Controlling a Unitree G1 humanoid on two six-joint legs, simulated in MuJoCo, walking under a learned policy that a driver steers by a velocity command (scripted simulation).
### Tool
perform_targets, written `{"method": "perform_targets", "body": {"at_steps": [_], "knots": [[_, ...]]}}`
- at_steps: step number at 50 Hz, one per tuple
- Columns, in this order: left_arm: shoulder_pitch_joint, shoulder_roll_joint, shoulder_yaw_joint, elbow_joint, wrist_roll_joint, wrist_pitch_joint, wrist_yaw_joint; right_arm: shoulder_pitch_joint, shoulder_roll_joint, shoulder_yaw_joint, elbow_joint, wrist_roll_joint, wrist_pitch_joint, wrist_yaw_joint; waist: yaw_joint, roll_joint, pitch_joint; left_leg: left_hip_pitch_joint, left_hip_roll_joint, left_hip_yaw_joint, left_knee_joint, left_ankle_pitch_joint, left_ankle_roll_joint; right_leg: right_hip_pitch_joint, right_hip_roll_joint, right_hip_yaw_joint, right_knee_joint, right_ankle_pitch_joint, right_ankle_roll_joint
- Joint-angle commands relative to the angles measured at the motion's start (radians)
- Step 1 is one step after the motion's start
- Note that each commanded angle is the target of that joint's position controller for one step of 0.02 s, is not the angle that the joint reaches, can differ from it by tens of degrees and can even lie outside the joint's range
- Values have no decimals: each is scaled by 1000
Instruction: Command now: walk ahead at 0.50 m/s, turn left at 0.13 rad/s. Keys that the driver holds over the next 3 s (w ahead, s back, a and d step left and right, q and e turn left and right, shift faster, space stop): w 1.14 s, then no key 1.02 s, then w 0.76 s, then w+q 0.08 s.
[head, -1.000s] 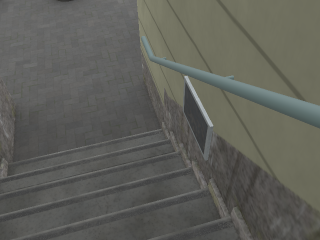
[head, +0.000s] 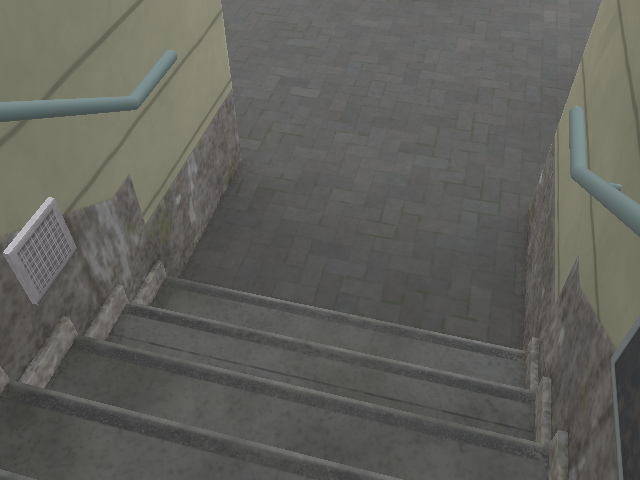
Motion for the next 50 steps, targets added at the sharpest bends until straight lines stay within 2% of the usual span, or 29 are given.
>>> {"method": "perform_targets", "body": {"at_steps": [1, 4, 7, 9, 11, 13, 14, 15, 16, 18, 19, 21, 23, 24, 28, 29, 32, 33, 35, 36, 38, 40, 41, 43, 44, 45, 46, 49, 50], "knots": [[71, 166, 30, -19, -14, -49, 44, -47, -69, -5, -42, -19, -10, 6, 12, -9, 85, -7, 26, -62, -309, 247, -50, -11, -222, 248, -40, 524, -81], [358, 25, 15, 38, -38, -2, 94, -236, -15, 18, -48, 20, -12, -15, 161, -1, 68, -353, 40, -42, -813, 442, -33, 455, -246, 384, 125, 475, -49], [102, 119, 25, -61, -15, 22, -1, -160, -36, -1, -38, -3, 10, 1, -7, -89, 157, 511, -58, 109, -542, 503, -13, -420, -193, 333, 10, 384, -74], [110, 133, 35, -65, -45, 16, 5, -152, -92, -23, -48, 11, -6, -24, -16, -37, 177, 599, -92, 128, -638, 201, -19, -318, -199, 316, 108, 563, -19], [102, 213, 63, -32, -66, 18, -17, 83, -145, -53, 47, 46, -3, -43, -76, 9, 161, 712, -109, 119, -931, 118, -3, -90, -188, 304, 356, 911, 37], [86, 213, 52, -21, 2, 32, -106, 692, -200, -108, 241, 18, 8, -55, -312, 81, -78, 1478, 61, -34, -825, 479, 221, -464, -101, 301, 1132, 575, 94], [109, 106, 98, -89, -190, 39, 38, 432, -127, -55, 153, 49, 17, -66, -139, 25, -194, 1539, 329, -242, -626, 1364, 214, -710, 4, 111, 1366, -403, 39], [227, 20, 21, -82, -34, 33, -70, 552, -267, -96, 200, -33, 11, -21, -143, 43, -343, 1596, 346, -381, -629, 1133, 472, -771, -29, 273, 1455, -280, 78], [25, 77, 45, -164, -51, 36, -74, 389, -204, -103, 171, -21, 8, -22, -143, -57, -42, 1318, 342, -379, -791, 555, 396, -994, -85, 267, 1231, -110, 80], [39, 15, 18, -121, -8, 63, -39, 67, 3, -26, 98, -10, -7, -39, 35, -187, 146, 644, 199, -169, -960, 89, 244, -716, -219, 290, 721, 320, 31], [-74, 89, 83, -97, -105, 88, 42, 150, -35, -33, 111, 78, 2, -95, 0, -40, 108, 575, 196, -195, -954, 72, 257, -517, -142, 243, 636, 242, 84], [-150, 64, 71, -110, -66, 113, 51, 211, -109, -40, 109, 99, -1, -134, 6, -69, 80, 417, 171, -158, -963, 193, 249, -315, -146, 206, 441, 362, 128], [-139, 59, 83, -90, -91, 104, 47, 252, -100, -54, 140, 100, -9, -144, 31, 8, 69, 518, 108, -107, -854, 113, 199, -395, -183, 238, 346, 740, 101], [-57, -11, 22, -61, 64, 69, -49, 319, 28, -1, 170, -21, -58, -103, -47, 6, 263, 427, 80, -55, -844, 23, 206, -529, -245, 289, 208, 961, 70], [-250, 75, 33, -132, 10, 70, -82, 384, -15, 18, 251, -25, -48, -60, -64, -41, 167, 269, 49, -43, -701, -434, 199, -150, -194, 195, -3, 1042, 91], [-432, 150, 76, -166, -129, 74, -5, 313, -76, -12, 178, 130, -21, -103, -105, -52, 81, 445, 50, -87, -696, -277, 145, -117, -115, 98, -91, 978, 95], [-545, 114, 60, -200, -139, 82, 32, 371, -109, -19, 194, 65, 36, -153, -193, 37, 194, 652, 51, -112, -536, -178, 138, -196, -182, 166, -317, 799, 93], [-345, 82, 19, -178, 54, 96, -43, 422, -81, 14, 269, -20, 5, -99, -92, -45, 223, 666, 170, -302, -418, -273, 146, -185, -256, 264, -423, 740, 72], [-80, 158, 64, -78, -5, 86, -54, 411, -178, -28, 300, -28, 15, -34, 12, -102, 146, 562, 100, -186, -171, -198, 135, 208, -203, 140, -456, 867, 61], [-63, 195, 93, -9, -115, 87, 3, 307, -99, -41, 234, 71, 27, -112, 9, -23, 70, 550, -49, 51, -8, -108, 115, 290, -113, -32, -444, 856, 49], [91, 334, 133, 30, -95, 90, 14, 464, 26, -41, 219, 103, 32, -150, -35, -244, -139, -6, -176, 58, 709, -982, 59, 810, -413, 277, -10, 1230, -107], [157, 301, 128, 44, -138, 106, 34, 270, 12, -35, 139, 83, 33, -157, 39, -290, -78, -326, -127, 49, 762, -832, 47, 659, -575, 622, -326, 404, -255], [155, 286, 110, 7, 22, 49, -76, 161, -49, -5, 35, 48, -9, -66, 112, -304, 124, -525, -76, -25, 929, -631, 58, 520, -496, 627, -406, 254, -269], [-43, 85, 54, -17, 36, 26, -92, 257, -5, -7, 79, 36, -24, -57, -91, -51, 144, -286, 31, -134, 641, -326, 104, 80, -483, 515, -339, 503, -268], [-155, -44, 12, -28, 25, 6, -58, 222, 75, 23, 65, -12, -13, -45, -111, -3, 155, -231, 74, -148, 295, -93, 134, -60, -366, 367, -346, 391, -177], [-161, 163, 68, -24, -118, 27, 7, 151, -10, -24, 74, 53, 29, -109, -167, -57, 126, 92, -34, -4, 177, -235, 15, -184, -310, 304, -400, 473, -150], [-199, 172, 63, -48, -145, 24, 45, 56, -32, -21, 18, 60, 46, -113, -183, -35, 201, 229, -27, 28, -124, -121, -47, -351, -261, 252, -450, 510, -148], [-106, 186, 75, -38, -137, 48, 55, 163, 21, -17, 120, 69, 88, -111, -170, -170, 86, 416, -48, 47, -172, 141, -48, -184, -284, 195, -379, 773, -126], [-1, 27, 28, 25, 43, 0, 19, 99, 29, 18, 87, -61, 35, -22, -41, -149, 233, -5, 46, -99, -373, 421, -15, 21, -252, 173, -202, 454, -106]]}}
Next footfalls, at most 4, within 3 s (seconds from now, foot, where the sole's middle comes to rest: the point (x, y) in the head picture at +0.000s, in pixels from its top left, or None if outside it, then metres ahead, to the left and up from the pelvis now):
0.26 left None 0.28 0.08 -0.91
0.72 right None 0.51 -0.17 -1.09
1.28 left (338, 433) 0.86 0.04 -1.26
1.58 right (409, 427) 0.89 -0.18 -1.26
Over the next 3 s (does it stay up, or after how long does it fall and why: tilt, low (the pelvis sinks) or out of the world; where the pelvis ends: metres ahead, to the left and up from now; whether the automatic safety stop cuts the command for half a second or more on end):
stays up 1.11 -0.20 -0.68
